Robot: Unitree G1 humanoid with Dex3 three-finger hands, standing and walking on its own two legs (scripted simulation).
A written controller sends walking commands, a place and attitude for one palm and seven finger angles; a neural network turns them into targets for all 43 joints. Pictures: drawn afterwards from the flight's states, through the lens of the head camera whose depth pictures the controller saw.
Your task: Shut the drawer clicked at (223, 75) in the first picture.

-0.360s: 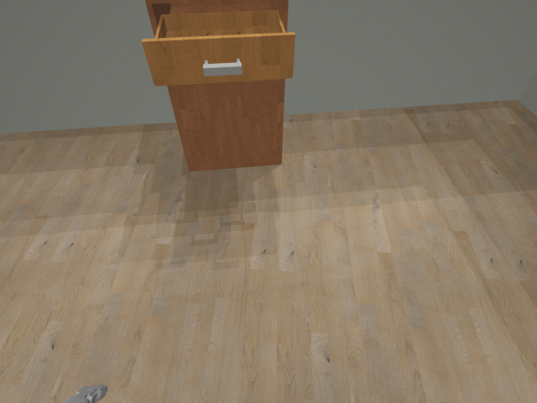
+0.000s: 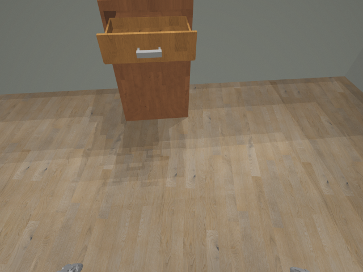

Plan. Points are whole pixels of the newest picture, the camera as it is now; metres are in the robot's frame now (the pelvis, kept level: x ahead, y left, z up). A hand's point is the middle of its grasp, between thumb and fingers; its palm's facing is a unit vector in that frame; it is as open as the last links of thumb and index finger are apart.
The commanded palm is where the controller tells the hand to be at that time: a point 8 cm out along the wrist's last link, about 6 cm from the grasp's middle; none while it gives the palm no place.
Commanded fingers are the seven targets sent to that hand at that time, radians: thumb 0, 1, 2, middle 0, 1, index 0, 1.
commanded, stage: stand and wait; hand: left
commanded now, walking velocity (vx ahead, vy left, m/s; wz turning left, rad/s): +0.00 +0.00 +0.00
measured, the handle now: (149, 51) +1.04 +0.22 -0.02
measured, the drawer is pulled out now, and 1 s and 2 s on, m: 0.30 0.30 0.30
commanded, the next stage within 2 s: look at it before walking up in 0.48 s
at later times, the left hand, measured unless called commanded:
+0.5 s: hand out of the picture +0.06 +0.24 -0.15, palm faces -0.05 -0.94 -0.35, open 7.4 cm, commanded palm none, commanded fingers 0.00 0.90 0.90 -0.20 -0.30 -0.20 -0.30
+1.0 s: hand out of the picture +0.05 +0.23 -0.15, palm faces -0.06 -0.94 -0.34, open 7.4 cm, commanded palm none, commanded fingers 0.00 0.90 0.90 -0.20 -0.30 -0.20 -0.30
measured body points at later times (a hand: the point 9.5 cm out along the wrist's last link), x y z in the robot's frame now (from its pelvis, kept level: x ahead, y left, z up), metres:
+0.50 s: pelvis -0.02 -0.01 +0.00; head -0.02 -0.02 +0.45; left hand +0.06 +0.29 -0.12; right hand +0.05 -0.30 -0.14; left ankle -0.03 +0.13 -0.74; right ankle -0.02 -0.11 -0.74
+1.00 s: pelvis -0.02 -0.01 +0.01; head -0.02 -0.01 +0.45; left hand +0.06 +0.28 -0.12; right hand +0.04 -0.30 -0.13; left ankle -0.03 +0.13 -0.74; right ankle -0.02 -0.11 -0.74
